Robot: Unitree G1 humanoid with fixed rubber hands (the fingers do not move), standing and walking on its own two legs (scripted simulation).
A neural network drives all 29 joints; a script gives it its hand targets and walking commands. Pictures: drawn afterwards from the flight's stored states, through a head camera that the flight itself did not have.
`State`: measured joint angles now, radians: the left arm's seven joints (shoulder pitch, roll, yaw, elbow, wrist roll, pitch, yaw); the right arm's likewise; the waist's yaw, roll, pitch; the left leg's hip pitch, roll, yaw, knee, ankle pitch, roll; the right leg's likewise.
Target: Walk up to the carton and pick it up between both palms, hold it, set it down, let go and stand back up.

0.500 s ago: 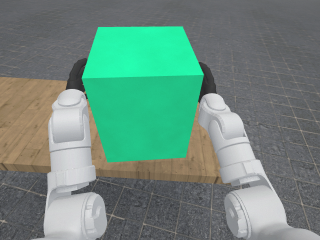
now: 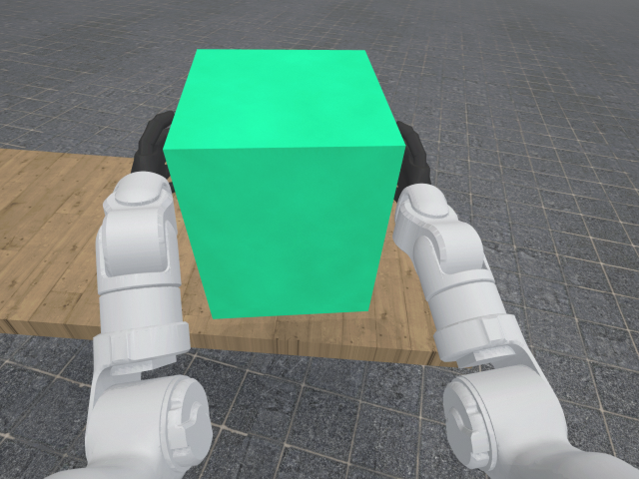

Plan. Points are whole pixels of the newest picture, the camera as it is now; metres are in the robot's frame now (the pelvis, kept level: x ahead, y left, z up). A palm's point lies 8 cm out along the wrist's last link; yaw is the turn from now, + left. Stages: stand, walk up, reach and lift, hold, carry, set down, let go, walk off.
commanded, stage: hold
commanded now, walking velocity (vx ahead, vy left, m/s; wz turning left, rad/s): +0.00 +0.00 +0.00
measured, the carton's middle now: (287, 187) +0.41 +0.01 +0.20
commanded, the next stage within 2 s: set down in 0.66 s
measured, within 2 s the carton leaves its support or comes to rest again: neither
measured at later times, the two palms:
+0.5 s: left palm (152, 186) +0.38 +0.16 +0.23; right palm (411, 190) +0.37 -0.14 +0.22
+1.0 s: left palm (163, 162) +0.39 +0.14 +0.25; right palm (417, 181) +0.38 -0.14 +0.22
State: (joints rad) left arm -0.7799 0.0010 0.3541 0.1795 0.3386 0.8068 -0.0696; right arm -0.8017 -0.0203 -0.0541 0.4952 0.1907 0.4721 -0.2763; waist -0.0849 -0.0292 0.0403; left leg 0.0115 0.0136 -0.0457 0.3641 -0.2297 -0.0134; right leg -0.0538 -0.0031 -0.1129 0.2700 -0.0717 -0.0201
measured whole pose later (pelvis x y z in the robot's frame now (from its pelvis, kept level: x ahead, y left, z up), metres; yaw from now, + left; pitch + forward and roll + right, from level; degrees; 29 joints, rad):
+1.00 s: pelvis +0.00 +0.00 +0.00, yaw +0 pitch -9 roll -1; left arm -0.84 -0.03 0.39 0.31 0.38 0.62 -0.06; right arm -0.82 0.02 -0.17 0.60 0.07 0.27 -0.21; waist -0.09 -0.03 0.06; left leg 0.05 0.01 -0.05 0.34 -0.23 -0.01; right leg -0.02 -0.01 -0.11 0.25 -0.07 -0.01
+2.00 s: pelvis +0.03 +0.01 +0.00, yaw +2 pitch -3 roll -2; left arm -0.73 -0.03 0.29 0.61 0.27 0.29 0.04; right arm -0.69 0.03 -0.26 0.80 -0.06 -0.07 -0.15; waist -0.07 -0.02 0.05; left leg -0.05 0.01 -0.07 0.35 -0.25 -0.01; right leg -0.09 -0.01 -0.14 0.22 -0.08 0.00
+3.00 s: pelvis +0.05 +0.01 +0.00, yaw -1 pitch +7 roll -1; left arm -0.83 -0.04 0.42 0.96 0.30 0.03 0.05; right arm -0.74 0.07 -0.51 0.90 -0.31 -0.16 -0.09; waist -0.05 0.01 -0.03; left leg -0.19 0.01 -0.02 0.32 -0.24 0.00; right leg -0.27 -0.01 -0.09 0.24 -0.08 0.00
